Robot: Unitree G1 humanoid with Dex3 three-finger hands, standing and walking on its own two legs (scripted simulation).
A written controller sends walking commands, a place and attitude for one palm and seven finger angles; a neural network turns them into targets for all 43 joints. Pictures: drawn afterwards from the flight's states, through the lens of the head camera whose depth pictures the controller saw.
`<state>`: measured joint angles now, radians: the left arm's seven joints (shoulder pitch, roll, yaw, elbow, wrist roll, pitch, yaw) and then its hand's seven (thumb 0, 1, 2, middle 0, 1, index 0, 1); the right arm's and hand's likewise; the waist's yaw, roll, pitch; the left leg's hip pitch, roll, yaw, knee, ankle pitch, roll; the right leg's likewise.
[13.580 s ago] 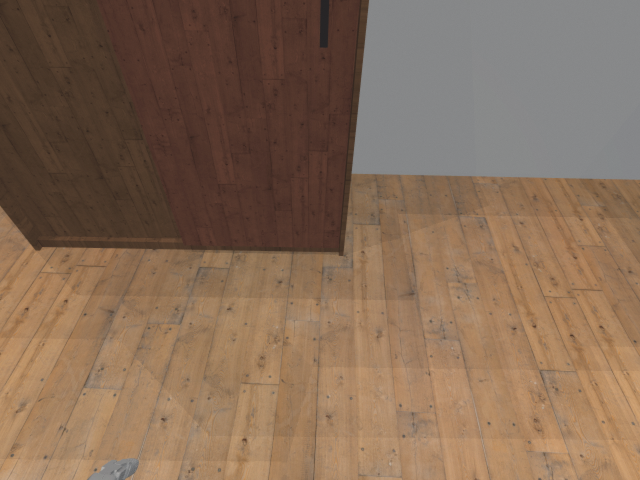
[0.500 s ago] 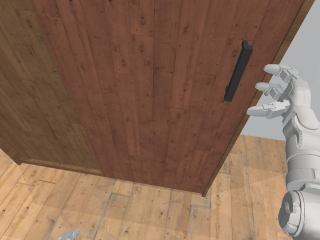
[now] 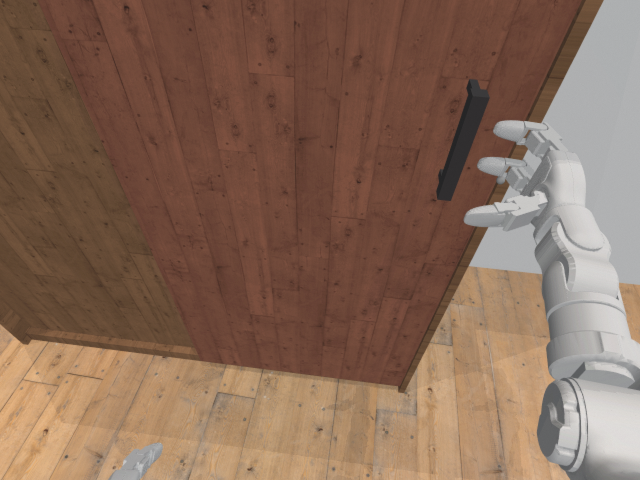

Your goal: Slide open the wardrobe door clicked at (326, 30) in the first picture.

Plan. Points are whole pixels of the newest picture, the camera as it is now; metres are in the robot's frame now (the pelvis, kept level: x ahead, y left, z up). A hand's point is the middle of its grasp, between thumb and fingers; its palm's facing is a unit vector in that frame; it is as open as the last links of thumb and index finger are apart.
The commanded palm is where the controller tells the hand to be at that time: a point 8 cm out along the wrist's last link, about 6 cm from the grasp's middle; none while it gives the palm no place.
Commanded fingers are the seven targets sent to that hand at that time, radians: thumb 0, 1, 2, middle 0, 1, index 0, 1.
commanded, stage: feel for the door with the fingertips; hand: right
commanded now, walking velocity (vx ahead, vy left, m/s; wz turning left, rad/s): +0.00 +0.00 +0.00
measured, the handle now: (457, 142) +0.52 -0.13 +0.18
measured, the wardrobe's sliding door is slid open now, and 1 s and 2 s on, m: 0.00 0.00 0.00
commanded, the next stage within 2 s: slide the fingers in behind the handle in 0.58 s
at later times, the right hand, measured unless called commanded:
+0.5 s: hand (480, 166) +0.46 -0.15 +0.19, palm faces +0.03 +1.00 +0.02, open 14.0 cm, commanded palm +0.44 -0.20 +0.18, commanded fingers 0.00 0.50 -0.30 0.30 1.20 0.30 1.20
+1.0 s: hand (489, 167) +0.46 -0.16 +0.18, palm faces +0.05 +1.00 +0.01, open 13.9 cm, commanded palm +0.44 -0.21 +0.18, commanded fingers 0.00 0.50 -0.30 0.30 1.20 0.30 1.20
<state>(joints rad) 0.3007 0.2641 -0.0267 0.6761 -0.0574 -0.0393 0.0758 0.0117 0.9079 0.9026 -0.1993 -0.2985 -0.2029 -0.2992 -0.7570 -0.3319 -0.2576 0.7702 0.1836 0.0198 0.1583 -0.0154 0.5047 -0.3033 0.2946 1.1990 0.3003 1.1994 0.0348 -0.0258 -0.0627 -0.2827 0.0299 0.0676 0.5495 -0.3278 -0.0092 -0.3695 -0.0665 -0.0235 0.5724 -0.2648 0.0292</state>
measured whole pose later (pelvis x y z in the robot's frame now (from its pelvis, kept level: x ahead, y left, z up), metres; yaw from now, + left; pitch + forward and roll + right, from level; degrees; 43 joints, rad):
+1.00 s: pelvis +0.00 +0.00 +0.00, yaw +2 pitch +5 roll +1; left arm 0.36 0.26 -0.01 0.69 -0.05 -0.03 0.05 0.01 0.91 0.90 -0.20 -0.30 -0.20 -0.30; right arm -0.81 -0.35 -0.29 0.88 0.14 -0.05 0.11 -0.02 0.50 -0.30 0.32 1.21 0.31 1.21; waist 0.07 -0.03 -0.08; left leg -0.32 0.02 0.04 0.55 -0.32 -0.01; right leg -0.39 -0.07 -0.05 0.58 -0.27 0.02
